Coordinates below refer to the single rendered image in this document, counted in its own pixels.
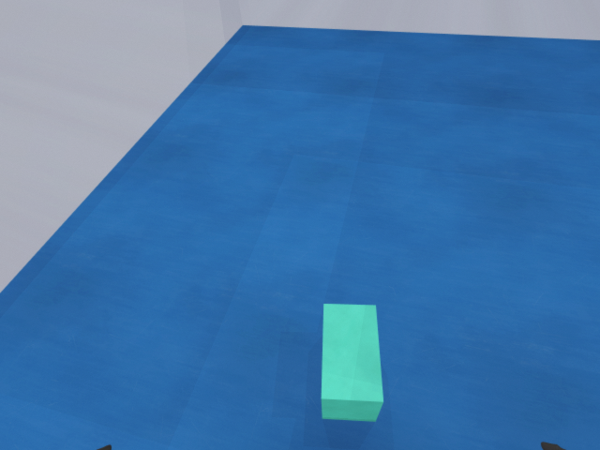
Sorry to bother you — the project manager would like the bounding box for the carton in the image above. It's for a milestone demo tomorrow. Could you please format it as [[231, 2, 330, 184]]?
[[322, 304, 383, 422]]

